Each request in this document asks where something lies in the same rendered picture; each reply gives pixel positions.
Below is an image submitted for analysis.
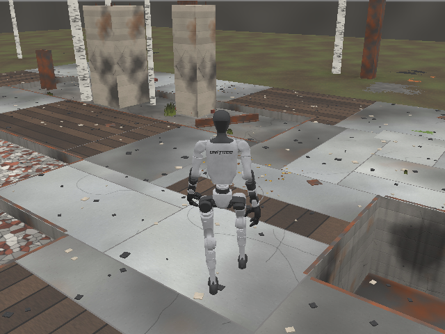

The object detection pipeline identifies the robot left forearm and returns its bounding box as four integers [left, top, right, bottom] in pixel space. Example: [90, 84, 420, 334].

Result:
[187, 168, 198, 194]

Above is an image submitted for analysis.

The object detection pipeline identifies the right robot hand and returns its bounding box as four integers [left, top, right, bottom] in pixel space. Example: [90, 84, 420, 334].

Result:
[245, 206, 261, 227]

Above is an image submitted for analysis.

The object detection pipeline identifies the robot left upper arm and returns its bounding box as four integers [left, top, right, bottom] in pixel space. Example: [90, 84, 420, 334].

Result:
[191, 140, 208, 177]

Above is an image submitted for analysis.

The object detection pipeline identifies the robot right shin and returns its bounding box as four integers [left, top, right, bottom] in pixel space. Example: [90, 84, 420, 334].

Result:
[236, 217, 246, 260]

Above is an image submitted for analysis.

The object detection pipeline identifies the left robot foot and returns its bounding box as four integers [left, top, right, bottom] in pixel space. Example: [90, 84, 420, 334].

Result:
[208, 277, 218, 295]

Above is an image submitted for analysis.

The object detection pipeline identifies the robot right forearm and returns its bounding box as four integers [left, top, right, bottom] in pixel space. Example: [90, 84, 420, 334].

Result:
[245, 170, 259, 207]

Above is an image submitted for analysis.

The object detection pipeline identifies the left robot hand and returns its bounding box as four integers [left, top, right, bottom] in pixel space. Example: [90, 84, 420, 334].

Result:
[187, 192, 202, 207]

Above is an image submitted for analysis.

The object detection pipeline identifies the robot right upper arm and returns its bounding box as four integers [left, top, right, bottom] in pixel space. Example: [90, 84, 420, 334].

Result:
[236, 140, 252, 180]

